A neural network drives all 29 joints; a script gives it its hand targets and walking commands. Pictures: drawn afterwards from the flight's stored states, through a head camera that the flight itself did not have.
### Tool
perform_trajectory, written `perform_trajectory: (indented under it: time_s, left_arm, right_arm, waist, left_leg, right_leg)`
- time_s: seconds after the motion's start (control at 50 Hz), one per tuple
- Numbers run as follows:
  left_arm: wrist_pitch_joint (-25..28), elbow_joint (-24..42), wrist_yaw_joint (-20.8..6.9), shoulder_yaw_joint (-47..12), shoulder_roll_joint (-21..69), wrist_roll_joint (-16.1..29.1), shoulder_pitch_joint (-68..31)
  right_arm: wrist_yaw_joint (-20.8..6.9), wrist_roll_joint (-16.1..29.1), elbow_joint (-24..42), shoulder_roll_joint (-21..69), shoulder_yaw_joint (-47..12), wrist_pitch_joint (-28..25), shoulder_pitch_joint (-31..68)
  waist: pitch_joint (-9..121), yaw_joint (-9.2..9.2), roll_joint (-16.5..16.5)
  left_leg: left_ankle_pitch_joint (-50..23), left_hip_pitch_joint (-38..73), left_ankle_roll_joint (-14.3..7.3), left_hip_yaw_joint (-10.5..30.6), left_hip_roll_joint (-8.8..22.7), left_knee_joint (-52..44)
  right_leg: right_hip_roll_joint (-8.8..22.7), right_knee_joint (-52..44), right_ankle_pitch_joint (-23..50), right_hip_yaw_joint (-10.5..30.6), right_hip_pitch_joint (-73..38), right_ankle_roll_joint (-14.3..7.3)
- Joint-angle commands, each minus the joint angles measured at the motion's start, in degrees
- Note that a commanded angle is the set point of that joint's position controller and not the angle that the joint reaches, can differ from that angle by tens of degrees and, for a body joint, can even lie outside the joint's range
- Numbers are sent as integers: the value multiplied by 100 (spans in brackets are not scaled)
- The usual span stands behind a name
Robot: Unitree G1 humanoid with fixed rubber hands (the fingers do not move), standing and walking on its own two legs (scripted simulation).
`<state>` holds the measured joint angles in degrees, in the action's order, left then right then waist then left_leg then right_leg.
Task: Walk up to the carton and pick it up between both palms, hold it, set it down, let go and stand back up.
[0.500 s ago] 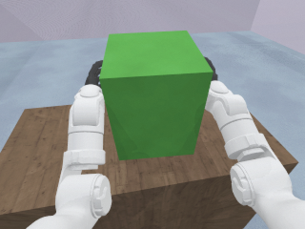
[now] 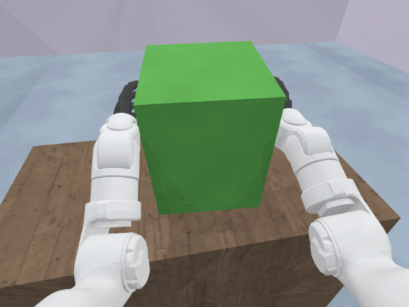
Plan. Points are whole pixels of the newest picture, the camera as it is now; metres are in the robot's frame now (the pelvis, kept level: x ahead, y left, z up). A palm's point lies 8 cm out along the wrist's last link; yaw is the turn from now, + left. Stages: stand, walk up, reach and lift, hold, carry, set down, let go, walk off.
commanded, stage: hold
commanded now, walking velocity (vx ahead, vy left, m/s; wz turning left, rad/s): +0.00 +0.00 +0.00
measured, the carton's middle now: (204, 128) +0.38 +0.00 +0.21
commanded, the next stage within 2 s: set down in 0.72 s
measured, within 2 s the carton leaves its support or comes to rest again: neither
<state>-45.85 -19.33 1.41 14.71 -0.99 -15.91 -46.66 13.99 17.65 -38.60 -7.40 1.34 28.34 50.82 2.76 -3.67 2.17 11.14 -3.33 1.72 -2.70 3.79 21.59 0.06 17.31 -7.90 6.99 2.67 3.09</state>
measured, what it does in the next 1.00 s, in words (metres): stands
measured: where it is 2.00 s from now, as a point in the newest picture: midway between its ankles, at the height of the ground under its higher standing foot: outside the picture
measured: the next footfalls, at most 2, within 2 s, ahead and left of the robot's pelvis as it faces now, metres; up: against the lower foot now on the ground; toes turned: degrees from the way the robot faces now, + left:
none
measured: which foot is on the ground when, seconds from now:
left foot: down 0.00-1.00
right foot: down 0.00-1.00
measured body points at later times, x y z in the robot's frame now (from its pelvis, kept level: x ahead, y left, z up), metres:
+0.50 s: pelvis +0.00 +0.00 +0.00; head -0.07 +0.02 +0.44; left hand +0.39 +0.15 +0.24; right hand +0.39 -0.15 +0.24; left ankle +0.01 +0.14 -0.75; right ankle +0.03 -0.16 -0.75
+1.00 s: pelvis +0.00 +0.00 +0.00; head -0.07 +0.02 +0.44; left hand +0.39 +0.14 +0.26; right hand +0.39 -0.15 +0.26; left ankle +0.01 +0.14 -0.75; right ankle +0.03 -0.16 -0.75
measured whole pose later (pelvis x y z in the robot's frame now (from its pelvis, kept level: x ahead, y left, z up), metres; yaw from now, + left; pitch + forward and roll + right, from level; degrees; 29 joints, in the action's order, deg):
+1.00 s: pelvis +0.00 +0.00 +0.00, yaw +0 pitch -7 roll -1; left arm -39.1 -22.8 0.4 17.1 -1.0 -16.5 -49.8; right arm 11.9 11.5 -39.5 -5.5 5.6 23.0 51.7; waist 2.9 -3.7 2.1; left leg 11.2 -3.0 1.7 -2.7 3.8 21.6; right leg 0.1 17.3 -8.0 7.0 2.3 3.1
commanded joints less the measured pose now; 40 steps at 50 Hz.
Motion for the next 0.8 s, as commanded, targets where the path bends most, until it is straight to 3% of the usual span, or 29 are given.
perform_trajectory:
  time_s: [0.0, 0.7, 0.72, 0.78]
  left_arm:
    - [487, 892, -829, -2157, 3615, 1056, -4226]
    - [456, 788, -821, -2143, 3639, 1048, -4177]
    - [389, 878, -885, -2264, 3693, 1089, -4178]
    - [451, 837, -913, -2179, 3690, 1055, -4291]
  right_arm:
    - [-652, 810, 2056, 3901, -1849, -128, 4740]
    - [-649, 837, 2008, 3827, -1803, -109, 4762]
    - [-677, 879, 2231, 3786, -1916, -85, 4839]
    - [-670, 816, 2253, 3725, -1835, -156, 4982]
  waist:
    - [2304, -220, -345]
    - [2191, -207, -386]
    - [2302, -303, -306]
    - [2331, -307, -352]
  left_leg:
    - [-1136, 395, 41, 122, -655, -354]
    - [-1110, 337, 71, 126, -648, -350]
    - [-1301, 326, -56, 152, -659, -341]
    - [-1373, 405, -19, 149, -672, -319]
  right_leg:
    - [-550, -339, 729, -804, -679, -98]
    - [-563, -341, 689, -803, -646, -105]
    - [-463, -401, 888, -866, -853, -69]
    - [-451, -405, 925, -871, -822, -52]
